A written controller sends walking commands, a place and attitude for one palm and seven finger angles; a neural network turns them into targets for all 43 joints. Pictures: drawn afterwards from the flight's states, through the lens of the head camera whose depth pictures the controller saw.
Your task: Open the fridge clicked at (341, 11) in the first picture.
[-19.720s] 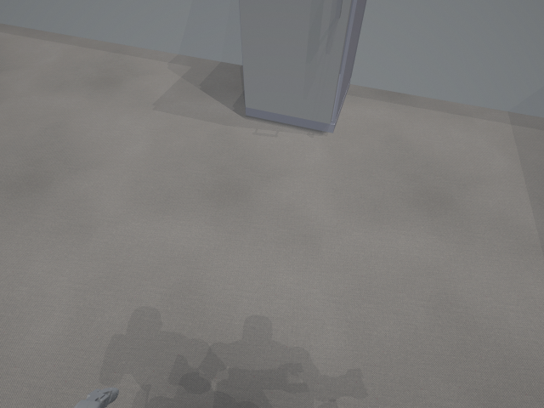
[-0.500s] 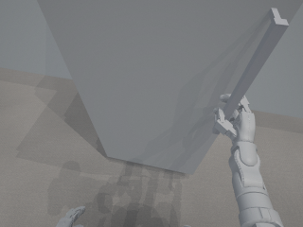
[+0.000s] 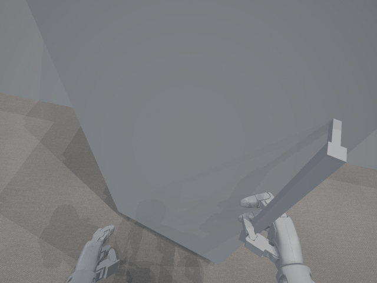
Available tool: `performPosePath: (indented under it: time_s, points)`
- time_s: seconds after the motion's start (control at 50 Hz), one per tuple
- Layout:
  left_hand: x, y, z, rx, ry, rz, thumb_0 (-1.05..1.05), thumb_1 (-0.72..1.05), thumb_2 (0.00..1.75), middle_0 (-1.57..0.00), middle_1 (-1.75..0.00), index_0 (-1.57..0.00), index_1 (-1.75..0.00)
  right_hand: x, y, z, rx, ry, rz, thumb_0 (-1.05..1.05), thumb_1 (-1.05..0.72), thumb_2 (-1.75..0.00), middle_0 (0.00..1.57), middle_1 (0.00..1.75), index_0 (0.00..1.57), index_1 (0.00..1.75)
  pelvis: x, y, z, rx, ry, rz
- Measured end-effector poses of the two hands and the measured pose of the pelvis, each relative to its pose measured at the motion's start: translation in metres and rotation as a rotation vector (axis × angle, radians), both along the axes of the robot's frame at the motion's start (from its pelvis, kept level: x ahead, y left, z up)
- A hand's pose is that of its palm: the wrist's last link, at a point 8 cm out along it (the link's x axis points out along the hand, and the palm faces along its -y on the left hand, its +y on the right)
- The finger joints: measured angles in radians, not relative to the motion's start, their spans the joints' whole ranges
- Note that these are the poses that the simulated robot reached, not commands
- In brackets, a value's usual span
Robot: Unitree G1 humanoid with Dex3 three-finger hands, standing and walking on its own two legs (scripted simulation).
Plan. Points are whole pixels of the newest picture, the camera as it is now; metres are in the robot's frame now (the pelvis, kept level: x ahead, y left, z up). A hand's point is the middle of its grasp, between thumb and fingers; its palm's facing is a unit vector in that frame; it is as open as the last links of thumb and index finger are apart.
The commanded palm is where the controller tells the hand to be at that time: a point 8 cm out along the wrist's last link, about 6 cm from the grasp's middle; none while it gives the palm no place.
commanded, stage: walk backward, drawing the door open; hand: right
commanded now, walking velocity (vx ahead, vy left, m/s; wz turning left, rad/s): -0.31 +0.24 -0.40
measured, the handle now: (276, 199) +0.27 -0.12 +0.10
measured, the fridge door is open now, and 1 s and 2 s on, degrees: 15 42 77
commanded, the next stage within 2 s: stop walking and hold the door back in 1.66 s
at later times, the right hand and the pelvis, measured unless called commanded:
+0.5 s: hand (222, 275) +0.15 -0.04 +0.03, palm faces +0.16 +0.97 -0.16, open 5.7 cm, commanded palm +0.11 -0.08 +0.03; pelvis -0.06 +0.11 +0.00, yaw -14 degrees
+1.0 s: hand out of the picture +0.06 +0.08 +0.03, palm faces +0.55 +0.81 -0.21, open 5.8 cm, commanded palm +0.00 +0.05 +0.03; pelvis -0.08 +0.32 +0.00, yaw -39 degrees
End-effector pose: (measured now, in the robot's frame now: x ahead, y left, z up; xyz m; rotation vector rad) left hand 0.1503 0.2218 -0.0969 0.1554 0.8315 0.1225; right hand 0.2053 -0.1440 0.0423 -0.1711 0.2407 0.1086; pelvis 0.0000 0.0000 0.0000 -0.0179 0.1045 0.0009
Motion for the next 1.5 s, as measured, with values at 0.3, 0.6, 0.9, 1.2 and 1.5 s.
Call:
performPosePath:
  time_s: [0.3, 0.6, 0.9, 1.2, 1.5]
  points:
    - [0.028, 0.023, 0.018, 0.029, -0.13, -0.133, 0.01, 0.9, 0.9, -0.21, -0.3, -0.2, -0.3, -0.048, 0.031, -0.001, 0.055, -0.008, -0.18, 0.02, -0.71, -0.82, 0.38, 1.33, 0.41, 1.4, -0.028, 0.044, 0.0, 0.002, -0.092, -0.103]
    - [-0.038, 0.103, -0.01, -0.023, 0.001, -0.235, 0.01, 0.9, 0.9, -0.21, -0.3, -0.2, -0.3, -0.107, 0.081, 0.0, -0.022, -0.024, -0.401, 0.0, -0.69, -0.83, 0.41, 1.33, 0.36, 1.4, -0.074, 0.156, -0.002, 0.007, -0.12, -0.316]
    - [-0.03, 0.184, -0.012, 0.07, -0.031, -0.513, 0.01, 0.9, 0.9, -0.2, -0.3, -0.2, -0.3, -0.174, 0.154, -0.002, -0.069, -0.084, -0.593, -0.01, -0.67, -0.82, 0.43, 1.36, 0.37, 1.4, -0.096, 0.272, -0.008, -0.051, -0.123, -0.592]
    - [0.073, 0.257, -0.026, 0.054, -0.019, -0.744, 0.01, 0.9, 0.9, -0.21, -0.3, -0.2, -0.3, -0.23, 0.254, 0.001, -0.132, -0.025, -0.974, -0.02, -0.65, -0.8, 0.42, 1.37, 0.43, 1.4, -0.053, 0.415, -0.009, -0.059, -0.133, -0.822]
    - [0.112, 0.292, 0.014, 0.058, -0.057, -1.064, 0.01, 0.9, 0.9, -0.2, -0.3, -0.2, -0.3, -0.264, 0.36, 0.003, -0.073, -0.016, -1.237, 0.0, -0.7, -0.8, 0.39, 1.33, 0.39, 1.4, 0.006, 0.521, 0.007, -0.006, -0.153, -1.052]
